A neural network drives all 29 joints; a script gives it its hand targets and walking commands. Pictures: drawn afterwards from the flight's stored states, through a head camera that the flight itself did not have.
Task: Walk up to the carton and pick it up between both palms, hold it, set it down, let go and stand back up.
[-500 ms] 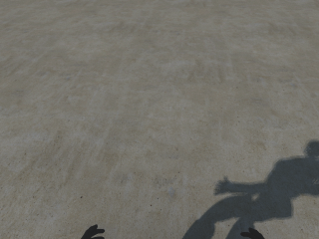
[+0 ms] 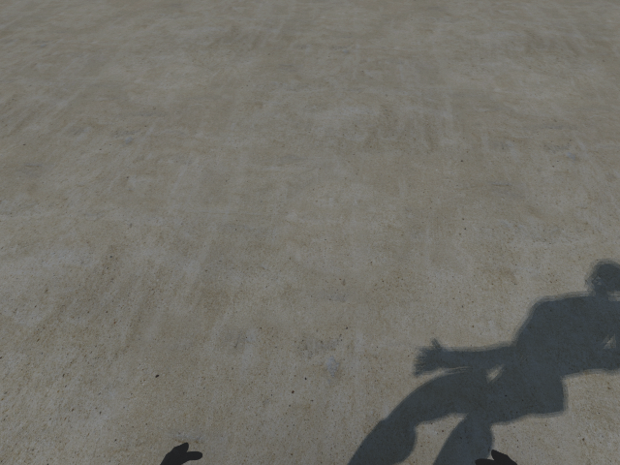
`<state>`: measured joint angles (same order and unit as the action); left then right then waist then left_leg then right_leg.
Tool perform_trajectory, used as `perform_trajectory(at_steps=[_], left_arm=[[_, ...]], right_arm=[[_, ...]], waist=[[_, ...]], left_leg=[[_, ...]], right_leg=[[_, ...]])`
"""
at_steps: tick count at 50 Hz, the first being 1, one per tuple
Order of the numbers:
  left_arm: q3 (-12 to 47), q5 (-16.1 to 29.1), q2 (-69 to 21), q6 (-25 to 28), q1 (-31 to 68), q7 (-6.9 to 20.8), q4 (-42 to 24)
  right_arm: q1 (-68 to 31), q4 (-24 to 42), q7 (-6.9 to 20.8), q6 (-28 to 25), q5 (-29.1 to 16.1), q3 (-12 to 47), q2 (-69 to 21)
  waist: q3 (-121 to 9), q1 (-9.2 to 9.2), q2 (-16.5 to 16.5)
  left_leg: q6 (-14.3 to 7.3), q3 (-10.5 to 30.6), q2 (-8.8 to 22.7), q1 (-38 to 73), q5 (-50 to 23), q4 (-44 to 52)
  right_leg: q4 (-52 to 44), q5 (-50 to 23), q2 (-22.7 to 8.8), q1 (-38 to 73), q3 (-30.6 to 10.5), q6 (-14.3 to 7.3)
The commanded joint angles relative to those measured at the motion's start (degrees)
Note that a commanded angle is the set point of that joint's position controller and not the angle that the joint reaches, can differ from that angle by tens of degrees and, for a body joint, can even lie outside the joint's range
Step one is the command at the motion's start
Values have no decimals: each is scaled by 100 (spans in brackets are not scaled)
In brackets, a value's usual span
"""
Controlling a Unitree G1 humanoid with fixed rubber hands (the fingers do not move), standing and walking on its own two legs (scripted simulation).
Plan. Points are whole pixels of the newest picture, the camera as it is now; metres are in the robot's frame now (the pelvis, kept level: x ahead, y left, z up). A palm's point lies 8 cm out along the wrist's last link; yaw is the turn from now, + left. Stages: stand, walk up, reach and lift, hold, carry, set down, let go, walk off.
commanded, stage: stand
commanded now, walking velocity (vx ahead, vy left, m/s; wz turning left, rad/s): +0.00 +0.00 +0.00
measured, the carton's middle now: out of the picture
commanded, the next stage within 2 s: none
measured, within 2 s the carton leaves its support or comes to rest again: neither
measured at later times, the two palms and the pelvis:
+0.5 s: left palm out of the picture +0.12 +0.24 -0.10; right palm out of the picture +0.13 -0.22 -0.11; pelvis +0.02 +0.00 +0.00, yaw +0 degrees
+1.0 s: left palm out of the picture +0.08 +0.24 -0.11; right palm out of the picture +0.07 -0.24 -0.11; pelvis +0.01 +0.00 +0.01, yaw +0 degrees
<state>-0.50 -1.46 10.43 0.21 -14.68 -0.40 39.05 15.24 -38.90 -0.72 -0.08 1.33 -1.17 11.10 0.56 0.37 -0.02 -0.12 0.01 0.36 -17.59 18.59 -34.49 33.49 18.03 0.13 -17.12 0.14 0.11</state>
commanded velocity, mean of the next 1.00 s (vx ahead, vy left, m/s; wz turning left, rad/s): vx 0.00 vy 0.00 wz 0.00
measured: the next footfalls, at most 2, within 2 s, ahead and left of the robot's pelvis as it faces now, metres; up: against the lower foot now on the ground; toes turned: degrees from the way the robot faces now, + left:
none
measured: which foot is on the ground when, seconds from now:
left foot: down 0.00-1.00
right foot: down 0.00-1.00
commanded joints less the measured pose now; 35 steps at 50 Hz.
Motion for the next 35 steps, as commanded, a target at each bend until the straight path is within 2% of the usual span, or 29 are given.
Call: perform_trajectory(at_steps=[1, 2, 3, 4, 5, 6, 7, 8, 9, 10, 11, 12, 13, 14, 15, 16, 17, 18, 19, 20, 21, 22, 23, 24, 25, 26, 30, 35], left_arm=[[-141, 48, 345, 55, 37, 23, -373], [-129, -19, 309, 16, 151, 46, -411], [-107, 24, 319, 23, 97, -27, -426], [-98, 47, 213, 8, -38, -9, -338], [-76, 25, 259, 25, 166, 3, -398], [-87, 38, 221, -3, 91, 17, -403], [-100, 27, 318, 22, 62, 23, -406], [-165, 30, 504, 47, 41, 25, -372], [-126, 33, 448, 22, -127, -3, -274], [-126, 18, 395, 53, -61, -24, -317], [-111, 22, 401, 60, -124, -14, -227], [-202, -6, 558, 94, -230, 16, -299], [-248, 20, 650, 117, -95, -20, -284], [-276, 3, 749, 80, 150, -12, -332], [-251, 9, 621, 67, -127, -32, -316], [-271, 19, 671, 40, -10, -67, -316], [-248, 21, 568, 17, -84, -78, -235], [-199, 10, 382, 23, -220, -107, -197], [-210, 77, 493, 29, -78, -99, -273], [-225, 32, 544, 40, -317, -68, -233], [-200, 37, 396, 84, -185, -80, -213], [-195, 40, 397, 80, -34, -61, -247], [-189, 44, 393, 62, 88, -36, -329], [-257, 59, 571, 47, -7, -44, -257], [-257, 57, 576, 13, -19, -75, -186], [-231, 36, 505, 16, -135, -86, -132], [-249, 30, 550, -6, -182, -110, -65], [-252, 33, 561, 2, -183, -106, 31]], right_arm=[[-122, 368, 30, -85, -9, -73, 255], [46, 346, 8, -16, 23, -126, 587], [69, 320, -46, -19, 22, -165, 633], [243, 275, -52, -35, 33, -183, 695], [35, 381, -17, 3, 12, -201, 711], [161, 338, -28, 33, 28, -170, 602], [274, 284, -17, 31, -4, -93, 395], [293, 214, -33, 28, 30, -78, 412], [153, 309, 28, -22, -10, -86, 278], [28, 352, 61, -26, 9, -122, 386], [41, 351, 70, -23, -30, -118, 276], [129, 327, 71, -72, -8, -37, 240], [-84, 287, 36, -106, 22, -139, 469], [-111, 332, 70, -140, -33, -130, 333], [-230, 357, 46, -107, 4, -115, 313], [-349, 417, 62, -102, -16, -96, 256], [-89, 354, 32, -101, -24, -88, 214], [213, 222, -13, -87, -2, -91, 255], [337, 200, 14, -132, -2, -118, 310], [127, 181, 12, -177, -8, -147, 314], [370, 156, -2, -149, -8, -180, 426], [203, 132, 10, -131, 0, -173, 281], [209, 167, -11, -97, 18, -196, 473], [92, 183, -26, -62, -8, -177, 421], [64, 253, -36, -104, 14, -197, 513], [76, 176, -49, -65, -18, -196, 457], [69, 78, -65, -28, -20, -164, 381], [85, -29, -68, -29, -29, -175, 428]], waist=[[-427, -116, -64], [-479, -52, -39], [-280, -64, -86], [-339, -40, -28], [66, 41, -261], [65, 53, 29], [41, 30, -161], [-38, 9, 241], [20, -23, 129], [-26, -46, 275], [-377, -44, -16], [-742, -102, 36], [-574, -151, 255], [-626, -68, 223], [-392, -198, -15], [-25, -111, 145], [-54, -87, -33], [-58, -57, 17], [-629, 27, 148], [-771, -129, 499], [-812, -1, 213], [-502, -21, -101], [-337, 30, -8], [-362, -58, 24], [-322, -5, -268], [-387, -32, -326], [-89, -50, 23], [-99, -44, 89]], left_leg=[[-178, 394, 240, 40, -1067, 459], [-132, 331, 204, 12, -625, 517], [-151, 409, 279, 187, -1045, 452], [-204, 479, 347, 229, -1254, 520], [-185, 393, 274, 113, -1113, 390], [-194, 415, 265, 255, -948, 488], [-218, 445, 298, 76, -886, 494], [-186, 491, 317, 81, -816, 706], [-241, 540, 350, 1, -901, 603], [-198, 420, 192, 23, -1030, 500], [-160, 315, 162, 243, -841, 463], [-183, 382, 292, 316, -1544, 457], [-190, 360, 239, -64, -1303, 512], [-166, 335, 198, -2, -1122, 483], [-106, 275, 179, 87, -959, 484], [-165, 391, 189, -122, -968, 521], [-188, 423, 279, 14, -1002, 566], [-203, 418, 295, 77, -1192, 576], [-217, 443, 306, 584, -2098, 413], [-226, 385, 358, 690, -2328, 325], [-231, 404, 349, 528, -2160, 347], [-241, 384, 313, 605, -2159, 314], [-208, 384, 338, 394, -2040, 437], [-219, 356, 309, 453, -1746, 429], [-229, 438, 357, 629, -1974, 420], [-247, 358, 333, 496, -1923, 442], [-217, 319, 281, 375, -1682, 561], [-207, 322, 286, 436, -1554, 649]], right_leg=[[-361, -1064, -250, 265, -234, -188], [-454, -776, -228, 257, -190, -148], [-375, -1208, -302, 52, -264, -173], [-345, -1288, -246, 134, -260, -183], [-478, -1195, -304, -178, -261, -200], [-494, -971, -224, -281, -215, -144], [-436, -1066, -224, -140, -190, -188], [-394, -922, -215, -78, -253, -189], [-365, -1158, -207, 38, -186, -155], [-434, -1312, -336, 118, -313, -165], [-419, -1108, -302, 186, -335, -207], [-159, -1602, -271, 583, -178, -132], [-186, -1597, -335, 707, -225, -140], [-362, -1498, -409, 667, -292, -184], [-426, -1238, -351, 371, -281, -150], [-429, -1233, -361, 210, -343, -176], [-476, -1278, -366, 152, -365, -188], [-423, -1501, -359, 334, -307, -165], [-203, -2022, -335, 424, -325, -227], [-179, -1938, -306, 511, -199, -164], [-207, -2134, -353, 716, -241, -176], [-246, -2198, -354, 407, -249, -166], [-210, -1887, -291, 430, -229, -135], [-358, -1608, -326, 308, -285, -185], [-323, -1983, -343, 271, -256, -149], [-320, -1760, -306, 454, -203, -149], [-416, -1560, -347, 393, -289, -186], [-509, -1460, -347, 454, -320, -202]])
